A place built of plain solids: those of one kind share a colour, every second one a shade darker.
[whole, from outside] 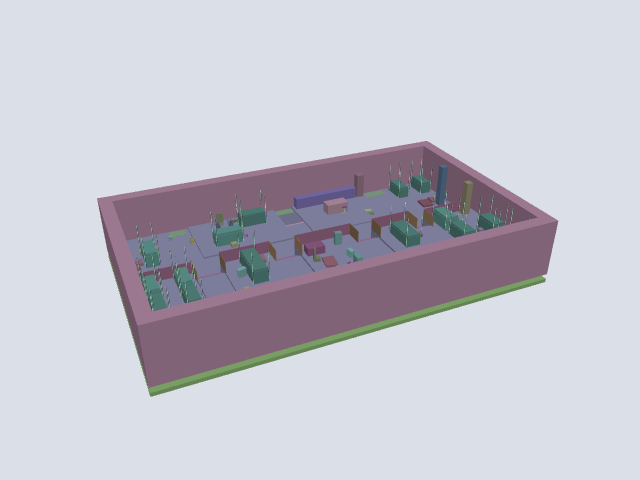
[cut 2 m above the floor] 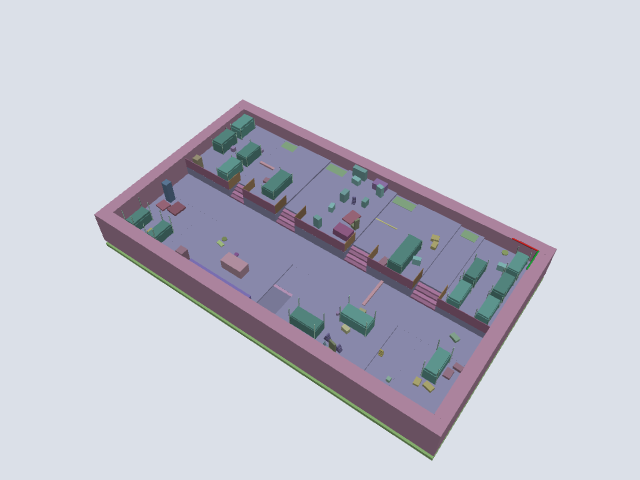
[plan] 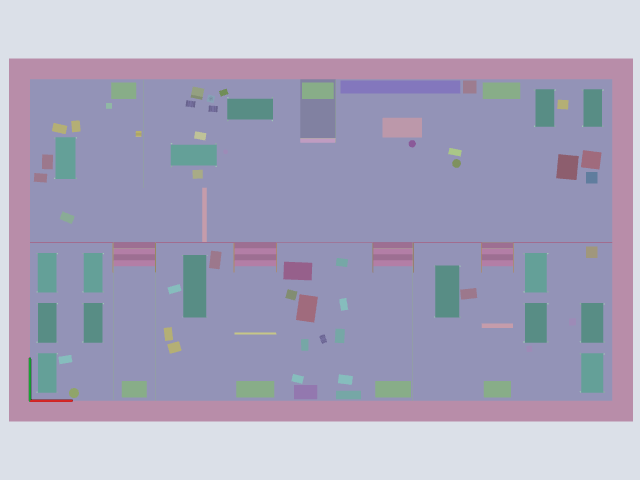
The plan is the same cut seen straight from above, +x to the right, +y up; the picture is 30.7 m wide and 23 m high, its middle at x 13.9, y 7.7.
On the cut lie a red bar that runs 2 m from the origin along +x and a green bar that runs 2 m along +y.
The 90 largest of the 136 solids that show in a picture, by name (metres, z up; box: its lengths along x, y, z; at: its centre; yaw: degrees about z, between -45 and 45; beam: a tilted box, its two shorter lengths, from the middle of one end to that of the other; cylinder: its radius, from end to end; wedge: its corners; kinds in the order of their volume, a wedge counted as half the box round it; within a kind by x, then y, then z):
{
 "floor_1": {"box": [3.55, 5.2, 1.0], "at": [1.77, 12.8, -0.5]},
 "floor_2": {"box": [4.0, 7.6, 0.84], "at": [2.0, 3.8, 0.22]},
 "floor_3": {"box": [1.9, 5.2, 1.0], "at": [4.5, 12.8, -0.5]},
 "floor_4": {"box": [2.0, 6.44, 1.0], "at": [5.0, 3.22, 0.3]},
 "floor_5": {"box": [3.8, 7.6, 1.15], "at": [7.9, 3.8, 0.38]},
 "floor_6": {"box": [7.5, 5.2, 1.12], "at": [9.2, 12.8, -0.44]},
 "floor_7": {"box": [2.0, 6.44, 1.0], "at": [10.8, 3.22, 0.3]},
 "floor_8": {"box": [1.7, 2.16, 1.0], "at": [13.8, 11.28, -0.5]},
 "floor_9": {"box": [1.7, 2.82, 1.0], "at": [13.8, 13.99, -0.5]},
 "floor_10": {"box": [27.9, 2.6, 1.0], "at": [13.95, 8.9, -0.5]},
 "floor_11": {"box": [4.65, 7.6, 1.16], "at": [14.12, 3.8, 0.38]},
 "floor_12": {"box": [1.9, 6.44, 1.0], "at": [17.4, 3.22, 0.3]},
 "floor_13": {"box": [6.95, 5.2, 1.1], "at": [18.12, 12.8, -0.45]},
 "floor_14": {"box": [3.3, 7.6, 1.15], "at": [20.0, 3.8, 0.38]},
 "floor_15": {"box": [1.5, 6.44, 1.0], "at": [22.4, 3.22, 0.3]},
 "floor_16": {"box": [2.0, 5.2, 1.0], "at": [22.6, 12.8, -0.5]},
 "floor_17": {"box": [4.75, 7.6, 1.0], "at": [25.52, 3.8, 0.3]},
 "floor_18": {"box": [4.3, 5.2, 1.0], "at": [25.75, 12.8, -0.5]},
 "wall_1": {"box": [1.0, 15.4, 4.6], "at": [-0.5, 7.7, 1.3]},
 "wall_2": {"box": [29.9, 1.0, 4.6], "at": [13.95, -0.5, 1.3]},
 "wall_3": {"box": [29.9, 1.0, 4.6], "at": [13.95, 15.9, 1.3]},
 "wall_4": {"box": [1.0, 15.4, 4.6], "at": [28.4, 7.7, 1.3]},
 "floor_base_1": {"box": [29.9, 17.4, 0.3], "at": [13.95, 7.7, -1.57]},
 "piece_1": {"box": [0.9, 1.9, 0.81], "at": [0.83, 1.33, 1.04]},
 "piece_2": {"box": [0.82, 1.82, 0.12], "at": [0.83, 1.33, 1.51]},
 "piece_3": {"box": [0.9, 1.9, 0.81], "at": [0.83, 3.73, 1.04]},
 "piece_4": {"box": [0.82, 1.82, 0.19], "at": [0.83, 3.73, 1.54]},
 "piece_5": {"box": [0.9, 1.9, 0.81], "at": [0.83, 6.13, 1.04]},
 "piece_6": {"box": [0.82, 1.82, 0.15], "at": [0.83, 6.13, 1.52]},
 "piece_7": {"box": [0.95, 2.0, 0.95], "at": [1.71, 11.62, 0.47]},
 "piece_8": {"box": [0.87, 1.92, 0.24], "at": [1.71, 11.62, 1.07]},
 "piece_9": {"box": [0.9, 1.9, 0.81], "at": [3.03, 3.73, 1.04]},
 "piece_10": {"box": [0.82, 1.82, 0.24], "at": [3.03, 3.73, 1.57]},
 "piece_11": {"box": [0.9, 1.9, 0.81], "at": [3.03, 6.13, 1.04]},
 "piece_12": {"box": [0.82, 1.82, 0.2], "at": [3.03, 6.13, 1.55]},
 "piece_13": {"box": [2.2, 1.0, 0.93], "at": [7.85, 11.77, 0.58]},
 "piece_14": {"box": [2.12, 0.92, 0.16], "at": [7.85, 11.77, 1.13]},
 "piece_15": {"box": [1.1, 3.0, 0.96], "at": [7.9, 5.48, 1.43]},
 "piece_16": {"box": [1.02, 2.92, 0.14], "at": [7.9, 5.48, 1.98]},
 "piece_17": {"box": [2.2, 1.0, 0.93], "at": [10.55, 13.97, 0.58]},
 "piece_18": {"box": [2.12, 0.92, 0.11], "at": [10.55, 13.97, 1.1]},
 "piece_19": {"box": [1.15, 2.5, 0.78], "at": [20.0, 5.23, 1.34]},
 "piece_20": {"box": [1.07, 2.42, 0.13], "at": [20.0, 5.23, 1.79]},
 "piece_21": {"box": [1.05, 1.9, 0.93], "at": [24.25, 3.73, 1.26]},
 "piece_22": {"box": [0.97, 1.82, 0.11], "at": [24.25, 3.73, 1.78]},
 "piece_23": {"box": [1.05, 1.9, 0.93], "at": [24.25, 6.13, 1.26]},
 "piece_24": {"box": [0.97, 1.82, 0.17], "at": [24.25, 6.13, 1.81]},
 "piece_25": {"box": [0.9, 1.8, 0.82], "at": [24.67, 14.02, 0.41]},
 "piece_26": {"box": [0.82, 1.72, 0.17], "at": [24.67, 14.02, 0.91]},
 "piece_27": {"box": [1.05, 1.9, 0.93], "at": [26.95, 1.33, 1.26]},
 "piece_28": {"box": [0.97, 1.82, 0.25], "at": [26.95, 1.33, 1.85]},
 "piece_29": {"box": [1.05, 1.9, 0.93], "at": [26.95, 3.73, 1.26]},
 "piece_30": {"box": [0.97, 1.82, 0.19], "at": [26.95, 3.73, 1.82]},
 "piece_31": {"box": [0.9, 1.8, 0.82], "at": [26.97, 14.02, 0.41]},
 "piece_32": {"box": [0.82, 1.72, 0.22], "at": [26.97, 14.02, 0.93]},
 "step_tread_1": {"box": [2.0, 0.29, 0.84], "at": [5.0, 6.58, 0.22]},
 "step_tread_2": {"box": [2.0, 0.29, 0.68], "at": [5.0, 6.88, 0.14]},
 "step_tread_3": {"box": [2.0, 0.29, 0.52], "at": [5.0, 7.17, 0.06]},
 "step_tread_4": {"box": [2.0, 0.29, 0.36], "at": [5.0, 7.46, -0.02]},
 "step_tread_5": {"box": [2.0, 0.29, 0.84], "at": [10.8, 6.58, 0.22]},
 "step_tread_6": {"box": [2.0, 0.29, 0.68], "at": [10.8, 6.88, 0.14]},
 "step_tread_7": {"box": [2.0, 0.29, 0.52], "at": [10.8, 7.17, 0.06]},
 "step_tread_8": {"box": [2.0, 0.29, 0.36], "at": [10.8, 7.46, -0.02]},
 "step_tread_9": {"box": [1.9, 0.29, 0.84], "at": [17.4, 6.58, 0.22]},
 "step_tread_10": {"box": [1.9, 0.29, 0.68], "at": [17.4, 6.88, 0.14]},
 "step_tread_11": {"box": [1.9, 0.29, 0.52], "at": [17.4, 7.17, 0.06]},
 "step_tread_12": {"box": [1.9, 0.29, 0.36], "at": [17.4, 7.46, -0.02]},
 "step_tread_13": {"box": [1.5, 0.29, 0.84], "at": [22.4, 6.58, 0.22]},
 "step_tread_14": {"box": [1.5, 0.29, 0.68], "at": [22.4, 6.88, 0.14]},
 "step_tread_15": {"box": [1.5, 0.29, 0.52], "at": [22.4, 7.17, 0.06]},
 "step_tread_16": {"box": [1.5, 0.29, 0.36], "at": [22.4, 7.46, -0.02]},
 "counter_1": {"box": [5.74, 0.62, 0.93], "at": [17.75, 15.03, 0.56]},
 "island_1": {"box": [1.9, 0.95, 0.89], "at": [17.84, 13.08, 0.55]},
 "crate_stack_1": {"box": [0.54, 0.36, 1.01], "at": [12.83, 1.05, 1.47], "yaw": -13.3},
 "crate_stack_2": {"box": [0.45, 0.68, 0.92], "at": [14.85, 3.11, 1.42], "yaw": -2.9},
 "crate_stack_3": {"box": [0.55, 0.38, 0.99], "at": [14.95, 6.62, 1.46], "yaw": -7.1},
 "crate_stack_4": {"box": [0.68, 0.43, 0.55], "at": [15.12, 1.01, 1.24], "yaw": -7.2},
 "crate_stack_5": {"box": [1.2, 0.41, 0.98], "at": [15.27, 0.28, 1.45]},
 "column_a0b_1": {"box": [0.55, 0.55, 3.6], "at": [26.92, 10.69, 1.8]},
 "column_a0a_1": {"box": [0.55, 0.55, 2.8], "at": [26.92, 7.12, 2.2]},
 "tall_1": {"box": [0.65, 0.62, 2.05], "at": [21.07, 15.03, 1.12]},
 "pallet_load_1": {"box": [1.36, 0.85, 0.62], "at": [12.84, 6.21, 1.27], "yaw": -2.2},
 "pallet_1": {"box": [0.89, 1.25, 0.19], "at": [13.27, 4.42, 1.0], "yaw": -8.1},
 "pallet_2": {"box": [0.98, 1.16, 0.17], "at": [25.76, 11.19, 0.09], "yaw": -5.2},
 "pallet_3": {"box": [0.9, 0.83, 0.2], "at": [26.9, 11.54, 0.05], "yaw": -7.2},
 "rail_rim_1": {"box": [4.0, 0.04, 0.95], "at": [2.0, 7.58, 1.11]},
 "rail_rim_2": {"box": [4.65, 0.04, 0.95], "at": [14.12, 7.58, 1.44]},
 "rail_rim_3": {"box": [4.75, 0.04, 0.95], "at": [25.52, 7.58, 1.27]},
 "sack_pile_1": {"box": [1.11, 0.68, 0.62], "at": [13.21, 0.41, 1.27]},
 "floor_gap_cover_1": {"box": [1.7, 0.22, 0.95], "at": [13.8, 12.47, -0.47]}
}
